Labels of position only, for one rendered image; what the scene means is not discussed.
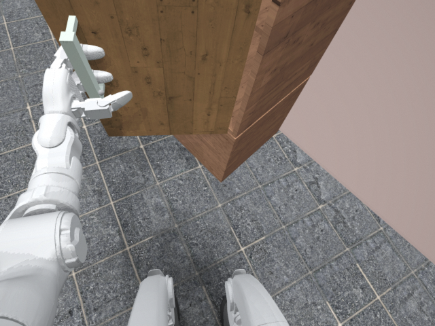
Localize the left robot thigh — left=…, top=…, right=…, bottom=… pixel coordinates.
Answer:
left=128, top=274, right=175, bottom=326

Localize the robot left hand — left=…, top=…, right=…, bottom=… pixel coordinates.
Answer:
left=42, top=43, right=133, bottom=124

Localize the left robot upper arm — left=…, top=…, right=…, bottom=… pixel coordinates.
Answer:
left=0, top=211, right=87, bottom=326

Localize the handle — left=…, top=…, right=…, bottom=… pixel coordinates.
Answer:
left=59, top=16, right=105, bottom=98

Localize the right robot shin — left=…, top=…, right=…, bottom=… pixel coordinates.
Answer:
left=227, top=269, right=246, bottom=326

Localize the cupboard door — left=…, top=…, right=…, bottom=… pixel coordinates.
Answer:
left=35, top=0, right=262, bottom=137

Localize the left robot forearm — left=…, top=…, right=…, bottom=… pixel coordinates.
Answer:
left=0, top=113, right=83, bottom=227

